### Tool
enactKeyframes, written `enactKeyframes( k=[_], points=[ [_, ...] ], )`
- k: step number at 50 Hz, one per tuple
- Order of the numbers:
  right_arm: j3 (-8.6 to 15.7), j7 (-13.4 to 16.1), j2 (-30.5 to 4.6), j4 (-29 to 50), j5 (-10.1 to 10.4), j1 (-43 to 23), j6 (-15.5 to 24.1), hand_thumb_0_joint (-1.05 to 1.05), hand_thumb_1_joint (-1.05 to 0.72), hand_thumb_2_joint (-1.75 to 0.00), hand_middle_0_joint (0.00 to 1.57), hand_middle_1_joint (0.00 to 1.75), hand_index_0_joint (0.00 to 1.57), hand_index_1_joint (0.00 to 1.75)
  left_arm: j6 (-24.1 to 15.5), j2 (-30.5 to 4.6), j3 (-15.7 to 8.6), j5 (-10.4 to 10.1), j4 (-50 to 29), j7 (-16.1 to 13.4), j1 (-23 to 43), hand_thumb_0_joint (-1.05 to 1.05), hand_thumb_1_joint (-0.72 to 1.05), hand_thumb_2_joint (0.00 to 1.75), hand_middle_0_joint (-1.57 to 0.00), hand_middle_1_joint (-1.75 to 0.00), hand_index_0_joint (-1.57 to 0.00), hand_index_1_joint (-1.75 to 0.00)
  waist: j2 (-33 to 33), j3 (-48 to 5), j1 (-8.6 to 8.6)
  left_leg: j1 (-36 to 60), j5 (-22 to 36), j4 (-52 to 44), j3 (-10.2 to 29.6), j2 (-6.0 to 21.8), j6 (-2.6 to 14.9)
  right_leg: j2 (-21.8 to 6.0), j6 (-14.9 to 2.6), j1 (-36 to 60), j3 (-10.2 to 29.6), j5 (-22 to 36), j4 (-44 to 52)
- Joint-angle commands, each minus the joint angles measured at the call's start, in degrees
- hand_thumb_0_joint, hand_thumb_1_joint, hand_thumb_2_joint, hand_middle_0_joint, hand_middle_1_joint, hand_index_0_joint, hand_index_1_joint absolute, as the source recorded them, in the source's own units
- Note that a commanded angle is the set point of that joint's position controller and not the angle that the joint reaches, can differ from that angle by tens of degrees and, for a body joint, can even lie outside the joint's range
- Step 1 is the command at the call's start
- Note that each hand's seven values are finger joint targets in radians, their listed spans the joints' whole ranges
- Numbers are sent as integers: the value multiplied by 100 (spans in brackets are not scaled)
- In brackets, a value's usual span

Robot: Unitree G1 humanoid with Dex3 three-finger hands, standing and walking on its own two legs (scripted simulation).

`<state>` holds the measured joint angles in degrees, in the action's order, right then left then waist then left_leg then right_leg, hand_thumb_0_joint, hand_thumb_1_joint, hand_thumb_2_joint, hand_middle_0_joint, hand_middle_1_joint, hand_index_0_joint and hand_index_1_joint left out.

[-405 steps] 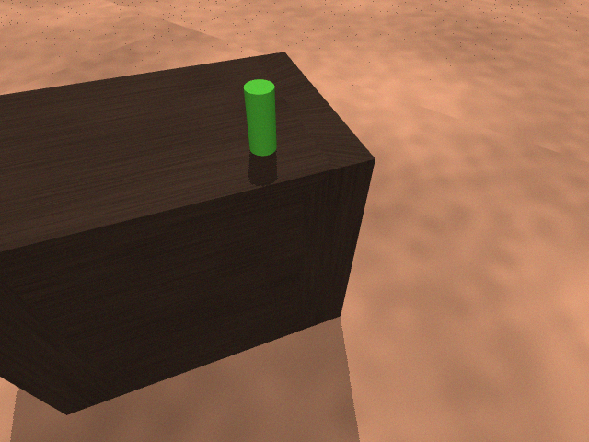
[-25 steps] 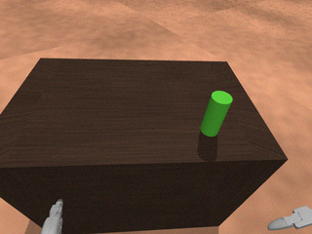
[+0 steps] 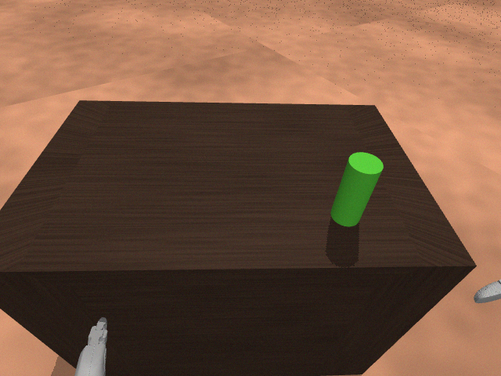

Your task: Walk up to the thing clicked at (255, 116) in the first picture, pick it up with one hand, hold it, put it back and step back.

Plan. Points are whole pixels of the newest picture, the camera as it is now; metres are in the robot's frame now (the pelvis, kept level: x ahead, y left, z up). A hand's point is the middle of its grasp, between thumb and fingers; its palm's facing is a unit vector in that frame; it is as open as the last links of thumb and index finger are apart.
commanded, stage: go down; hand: right
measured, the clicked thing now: (354, 191) +0.46 -0.20 +0.05
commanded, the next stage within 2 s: none
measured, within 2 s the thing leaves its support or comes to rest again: neither
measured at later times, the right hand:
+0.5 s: hand out of the picture +0.32 -0.36 +0.15, palm faces +0.15 +0.99 -0.01, open 17.4 cm
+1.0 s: hand out of the picture +0.35 -0.38 +0.15, palm faces +0.15 +0.99 +0.00, open 17.4 cm
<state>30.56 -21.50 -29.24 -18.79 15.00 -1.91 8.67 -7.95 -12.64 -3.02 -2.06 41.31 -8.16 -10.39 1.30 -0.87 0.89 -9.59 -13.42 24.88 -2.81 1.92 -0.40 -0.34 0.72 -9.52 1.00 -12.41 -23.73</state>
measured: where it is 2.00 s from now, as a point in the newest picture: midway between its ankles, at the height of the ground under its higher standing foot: outside the picture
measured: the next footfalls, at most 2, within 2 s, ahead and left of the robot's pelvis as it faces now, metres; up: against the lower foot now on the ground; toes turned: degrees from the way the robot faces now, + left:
none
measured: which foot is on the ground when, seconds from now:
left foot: down 0.00-1.00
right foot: down 0.00-1.00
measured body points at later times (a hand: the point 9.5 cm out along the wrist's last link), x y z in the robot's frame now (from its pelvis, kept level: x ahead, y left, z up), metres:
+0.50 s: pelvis -0.01 -0.01 +0.00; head +0.00 -0.01 +0.45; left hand +0.15 +0.25 -0.09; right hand +0.31 -0.41 +0.16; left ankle +0.00 +0.12 -0.74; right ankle +0.01 -0.13 -0.74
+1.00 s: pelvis +0.00 -0.01 -0.01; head +0.03 -0.02 +0.44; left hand +0.15 +0.26 -0.09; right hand +0.34 -0.43 +0.15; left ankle +0.00 +0.12 -0.74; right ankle +0.01 -0.13 -0.74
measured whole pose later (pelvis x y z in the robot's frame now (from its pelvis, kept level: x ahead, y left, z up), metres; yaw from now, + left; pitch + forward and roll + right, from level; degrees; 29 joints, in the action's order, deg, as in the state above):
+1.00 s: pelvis +0.00 -0.01 -0.01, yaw +1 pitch +6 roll +1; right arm 35.3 -35.8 -45.7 -54.7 15.2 -28.8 4.2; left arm -12.5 -14.7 3.5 -0.9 39.4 -12.4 -12.0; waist -0.4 -3.8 -2.2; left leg -20.9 -14.7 29.7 -2.5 1.0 -0.6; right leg -1.3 0.4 -22.4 0.9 -16.0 -32.3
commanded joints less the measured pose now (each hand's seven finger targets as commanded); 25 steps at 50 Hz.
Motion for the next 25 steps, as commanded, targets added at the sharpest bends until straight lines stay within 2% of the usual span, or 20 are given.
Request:
enactKeyframes(
  k=[1,2,4,5,6,7,8,9,11,12,13,14,16,19,20,21,22,23,24,25],
  points=[
    [679,-420,-2023,543,297,-1822,92,0,54,-4,4,5,5,5,-321,-993,-204,-6,-798,-148,533,0,-55,4,-5,-4,-5,-5,206,-1016,-8,-1,1569,-207,-77,-127,50,97,-182,284,-13,1406,143],
    [708,-491,-2155,519,302,-1967,75,0,54,-4,4,5,5,5,-324,-1042,-258,-3,-795,-164,544,0,-56,5,-5,-4,-5,-5,320,-1037,9,-12,1519,-207,-48,-117,63,110,-174,267,-24,1356,125],
    [704,-591,-2209,339,314,-2148,52,0,54,-4,4,5,5,5,-385,-1009,-148,6,-826,-174,697,0,-55,5,-5,-5,-5,-5,275,-900,82,-74,1207,-222,-57,-139,75,93,-181,127,-15,1056,147],
    [720,-630,-2283,189,318,-2284,53,0,55,-5,4,5,5,5,-392,-1101,-241,17,-762,-196,605,0,-55,5,-5,-5,-5,-5,273,-967,-8,-103,1116,-242,-41,-139,72,88,-195,108,-16,931,140],
    [765,-669,-2366,139,328,-2331,43,0,56,-5,4,5,4,5,-401,-972,-51,17,-711,-187,601,0,-55,5,-5,-5,-5,-5,353,-916,88,-109,983,-233,-48,-150,93,78,-184,8,-13,825,163],
    [762,-712,-2392,8,324,-2476,30,0,54,-4,4,5,5,5,-417,-894,30,12,-792,-188,704,0,-56,5,-5,-5,-5,-5,330,-1025,74,-111,971,-208,-29,-158,103,65,-181,13,-1,835,143],
    [735,-751,-2427,128,344,-2820,51,0,55,-5,4,5,5,5,-468,-879,66,9,-1059,-216,887,0,-55,5,-5,-5,-5,-5,413,-1093,18,-117,880,-235,9,-154,102,72,-187,38,-12,705,127],
    [748,-791,-2485,-126,371,-2911,5,0,57,-4,4,5,4,5,-485,-991,26,15,-1054,-260,769,0,-55,5,-5,-5,-5,-5,255,-1212,-44,-108,901,-209,-17,-182,102,42,-195,48,11,725,123],
    [814,-883,-2685,-333,399,-3066,-66,0,55,-4,4,5,5,5,-463,-895,174,18,-928,-288,426,0,-56,5,-5,-5,-5,-5,457,-1295,-52,-76,931,-216,9,-170,106,62,-191,22,-2,728,93],
    [849,-919,-2773,-366,407,-3179,-91,0,54,-4,5,5,5,5,-502,-908,203,21,-1020,-310,515,0,-55,5,-5,-5,-5,-5,523,-1223,4,-72,895,-208,4,-166,113,64,-180,-35,-6,709,86],
    [792,-941,-2782,-563,380,-3215,-137,0,53,-4,5,5,5,5,-509,-1018,64,28,-896,-348,405,0,-55,5,-5,-5,-5,-5,601,-1250,-54,-137,952,-168,23,-169,124,62,-169,-8,-16,774,75],
    [794,-980,-2875,-629,368,-3263,-181,0,54,-4,4,5,5,5,-507,-1093,41,37,-897,-370,270,0,-56,5,-5,-5,-5,-5,643,-1332,-62,-141,1018,-147,14,-184,133,49,-157,43,-14,885,65],
    [766,-1049,-2857,-757,399,-3511,-265,0,53,-4,5,4,5,4,-538,-976,199,46,-1032,-391,179,0,-56,5,-5,-5,-5,-5,654,-1389,-91,-213,1072,-117,-23,-228,155,8,-127,78,14,1069,19],
    [794,-1120,-3047,-1054,415,-3607,-383,0,52,-4,5,4,5,4,-571,-1181,-5,48,-811,-406,41,0,-57,6,-5,-5,-5,-6,769,-1286,-115,-405,1040,-95,-50,-262,176,-38,-91,49,36,1186,-34],
    [796,-1145,-3127,-1127,378,-3706,-394,0,52,-4,5,4,5,4,-578,-1099,70,60,-758,-400,54,0,-56,5,-5,-5,-5,-5,775,-1275,-123,-421,1029,-107,-8,-237,165,-11,-114,-59,15,1052,-61],
    [735,-1157,-3031,-1207,379,-3799,-407,0,52,-4,5,4,5,4,-612,-1013,162,67,-727,-393,133,0,-57,6,-5,-5,-5,-6,688,-1142,-129,-506,884,-104,-28,-251,165,-24,-124,-138,16,855,-47],
    [763,-1163,-3133,-1226,342,-3843,-377,0,51,-4,5,4,5,4,-650,-973,218,72,-782,-385,342,0,-56,6,-5,-5,-5,-5,711,-1159,-71,-476,809,-93,-7,-237,170,-12,-127,-285,25,725,-48],
    [743,-1196,-3177,-1247,333,-3978,-333,0,52,-4,5,4,5,4,-674,-914,293,78,-822,-384,286,0,-56,6,-5,-5,-5,-5,694,-1218,-121,-489,720,-102,-2,-245,163,-30,-132,-304,32,581,-58],
    [792,-1205,-3260,-1505,309,-3859,-328,0,51,-4,5,4,5,4,-673,-1017,203,83,-753,-393,406,0,-56,6,-5,-5,-5,-6,595,-1293,-79,-441,773,-75,24,-231,160,2,-155,-366,36,618,-95],
    [783,-1224,-3307,-1524,307,-3945,-303,0,51,-4,5,4,5,4,-690,-1084,192,86,-851,-418,434,0,-56,5,-5,-5,-5,-5,460,-1326,-120,-457,796,-63,23,-233,144,3,-168,-372,45,620,-119]
  ],
)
